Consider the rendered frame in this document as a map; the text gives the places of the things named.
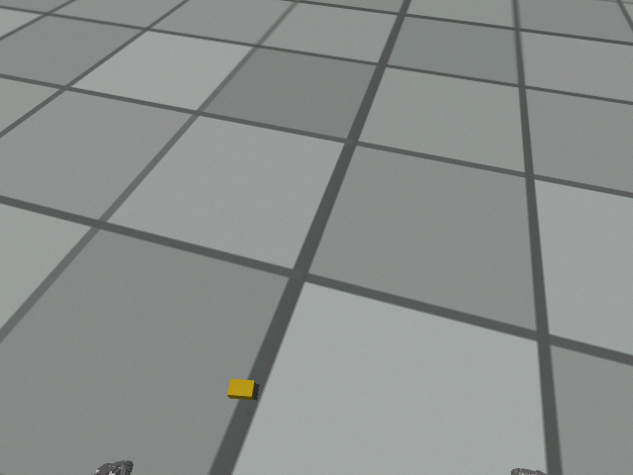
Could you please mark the small box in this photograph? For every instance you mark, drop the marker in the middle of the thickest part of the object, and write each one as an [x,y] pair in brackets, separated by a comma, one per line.
[241,389]

